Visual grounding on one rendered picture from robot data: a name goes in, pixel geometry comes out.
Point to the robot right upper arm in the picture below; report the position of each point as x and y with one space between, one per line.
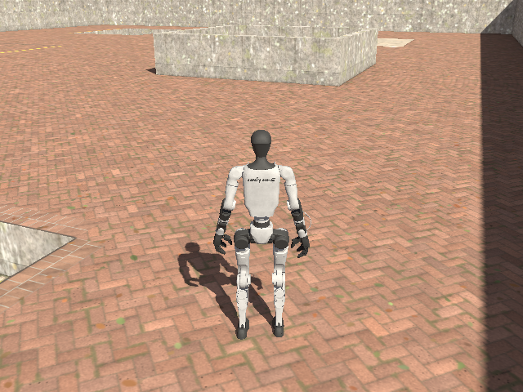
290 186

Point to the robot right thigh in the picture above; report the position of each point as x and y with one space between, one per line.
280 251

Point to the robot thigh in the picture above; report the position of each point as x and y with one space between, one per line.
242 252
280 251

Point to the robot right hand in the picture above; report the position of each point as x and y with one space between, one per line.
304 246

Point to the right robot forearm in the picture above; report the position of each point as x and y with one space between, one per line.
299 221

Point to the robot left thigh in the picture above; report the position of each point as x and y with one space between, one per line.
242 252

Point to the robot left upper arm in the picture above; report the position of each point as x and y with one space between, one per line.
231 187

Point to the left robot forearm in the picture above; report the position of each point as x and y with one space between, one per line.
222 220

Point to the robot left hand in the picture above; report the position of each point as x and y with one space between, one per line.
217 242

